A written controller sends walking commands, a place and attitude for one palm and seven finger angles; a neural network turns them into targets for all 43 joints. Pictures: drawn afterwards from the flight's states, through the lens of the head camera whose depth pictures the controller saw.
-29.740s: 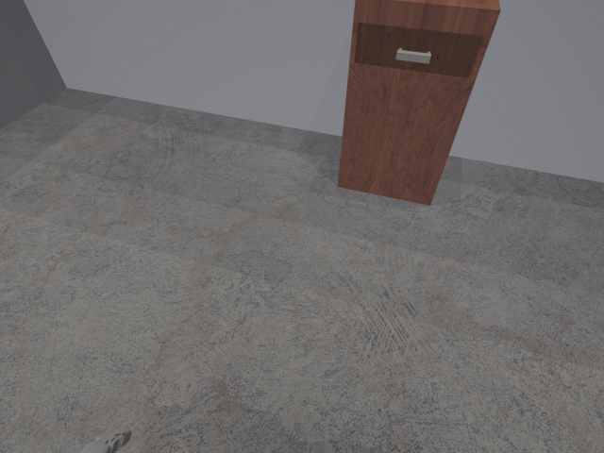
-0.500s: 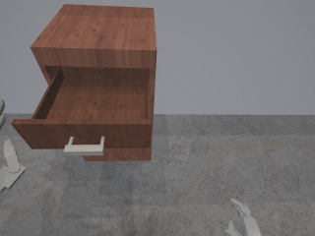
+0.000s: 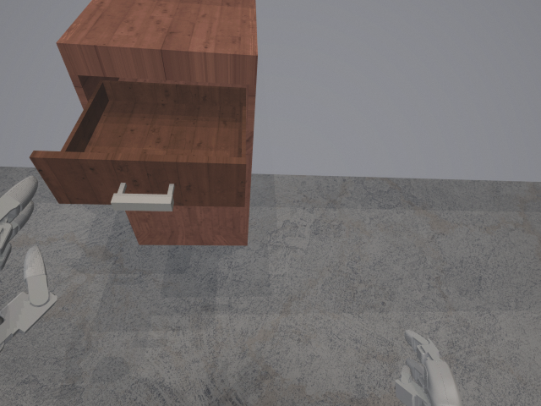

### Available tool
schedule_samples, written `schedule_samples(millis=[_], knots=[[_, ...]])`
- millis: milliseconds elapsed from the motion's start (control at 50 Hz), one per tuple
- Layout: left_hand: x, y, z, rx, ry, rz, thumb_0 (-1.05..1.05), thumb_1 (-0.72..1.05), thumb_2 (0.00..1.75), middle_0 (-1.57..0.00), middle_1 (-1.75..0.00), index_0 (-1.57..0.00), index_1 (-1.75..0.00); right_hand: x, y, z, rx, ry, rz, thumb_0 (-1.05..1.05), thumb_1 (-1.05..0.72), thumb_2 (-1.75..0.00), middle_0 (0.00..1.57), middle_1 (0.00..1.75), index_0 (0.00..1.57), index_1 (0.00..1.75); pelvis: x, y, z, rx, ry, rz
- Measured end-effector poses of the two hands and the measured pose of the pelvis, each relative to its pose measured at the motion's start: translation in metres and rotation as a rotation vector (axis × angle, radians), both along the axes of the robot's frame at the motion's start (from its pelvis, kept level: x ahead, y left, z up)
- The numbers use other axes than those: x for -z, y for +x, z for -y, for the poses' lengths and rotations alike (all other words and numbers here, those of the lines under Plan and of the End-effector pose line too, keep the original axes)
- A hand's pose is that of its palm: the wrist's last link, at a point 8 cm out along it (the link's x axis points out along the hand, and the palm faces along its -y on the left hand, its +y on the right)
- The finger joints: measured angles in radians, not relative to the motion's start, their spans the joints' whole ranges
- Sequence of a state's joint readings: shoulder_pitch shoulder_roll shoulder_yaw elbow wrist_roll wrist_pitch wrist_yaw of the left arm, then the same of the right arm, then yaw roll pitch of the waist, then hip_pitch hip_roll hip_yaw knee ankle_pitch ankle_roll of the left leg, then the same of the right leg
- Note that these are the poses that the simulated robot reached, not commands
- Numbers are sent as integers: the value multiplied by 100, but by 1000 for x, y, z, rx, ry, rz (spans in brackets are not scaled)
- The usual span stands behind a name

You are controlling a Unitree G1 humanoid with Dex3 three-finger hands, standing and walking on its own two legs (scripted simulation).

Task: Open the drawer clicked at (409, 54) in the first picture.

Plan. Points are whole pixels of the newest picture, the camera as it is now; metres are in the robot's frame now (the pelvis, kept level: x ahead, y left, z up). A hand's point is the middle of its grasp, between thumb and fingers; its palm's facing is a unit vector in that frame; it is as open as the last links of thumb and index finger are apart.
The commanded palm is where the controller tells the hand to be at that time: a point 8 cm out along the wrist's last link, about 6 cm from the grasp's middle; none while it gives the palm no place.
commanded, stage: stop stepping back and stand still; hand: left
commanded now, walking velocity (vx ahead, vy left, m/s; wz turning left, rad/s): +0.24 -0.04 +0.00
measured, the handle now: (145, 194) +0.52 +0.28 -0.06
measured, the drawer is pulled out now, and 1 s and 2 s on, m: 0.30 0.30 0.30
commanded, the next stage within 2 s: let the arm hang, fingers relaxed in 0.70 s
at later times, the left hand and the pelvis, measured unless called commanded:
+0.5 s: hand out of the picture +0.12 +0.23 +0.18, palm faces +0.38 -0.80 -0.45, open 7.4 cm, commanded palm +0.07 +0.28 +0.18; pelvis -0.06 -0.01 +0.00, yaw +1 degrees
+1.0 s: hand out of the picture +0.11 +0.23 -0.10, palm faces +0.06 -0.94 -0.34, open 7.4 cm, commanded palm none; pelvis -0.07 +0.00 -0.01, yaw +3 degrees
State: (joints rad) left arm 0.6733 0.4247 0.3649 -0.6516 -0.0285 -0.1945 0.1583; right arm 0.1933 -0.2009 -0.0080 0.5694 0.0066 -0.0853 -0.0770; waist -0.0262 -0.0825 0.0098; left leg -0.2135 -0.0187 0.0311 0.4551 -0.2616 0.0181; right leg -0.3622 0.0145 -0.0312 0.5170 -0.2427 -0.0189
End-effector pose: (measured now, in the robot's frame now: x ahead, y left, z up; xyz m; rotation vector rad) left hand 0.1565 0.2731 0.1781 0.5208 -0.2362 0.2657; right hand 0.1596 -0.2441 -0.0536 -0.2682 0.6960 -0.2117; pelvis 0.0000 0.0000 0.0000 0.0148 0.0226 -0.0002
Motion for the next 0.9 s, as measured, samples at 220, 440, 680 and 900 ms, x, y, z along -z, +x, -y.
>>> schedule_samples(millis=[220, 440, 680, 900], knots=[[-6, -52, 2, -123, -37, 101, 1, 89, 90, -21, -31, -21, -30, 24, -46, -13, -79, 86, -13, 1, -90, -90, 20, 30, 20, 30, 4, -36, 11, -14, -17, 44], [-1, -69, 3, -41, -22, 63, 2, 89, 90, -21, -31, -21, -30, 17, -95, 2, 3, 16, -33, 1, -90, -90, 20, 30, 20, 30, 3, -59, 4, -20, -21, 47], [11, -64, 4, -92, -26, 20, 1, 89, 90, -20, -31, -21, -30, 43, -94, 5, -25, 70, -111, 1, -90, -90, 20, 30, 20, 30, 9, -65, 12, -20, -40, 45], [117, -36, -17, -99, -165, -415, 0, 90, 90, -20, -30, -21, -30, 36, -75, 3, -86, 19, -148, 1, -90, -90, 20, 30, 20, 30, 5, -60, -8, -67, -51, 2]])
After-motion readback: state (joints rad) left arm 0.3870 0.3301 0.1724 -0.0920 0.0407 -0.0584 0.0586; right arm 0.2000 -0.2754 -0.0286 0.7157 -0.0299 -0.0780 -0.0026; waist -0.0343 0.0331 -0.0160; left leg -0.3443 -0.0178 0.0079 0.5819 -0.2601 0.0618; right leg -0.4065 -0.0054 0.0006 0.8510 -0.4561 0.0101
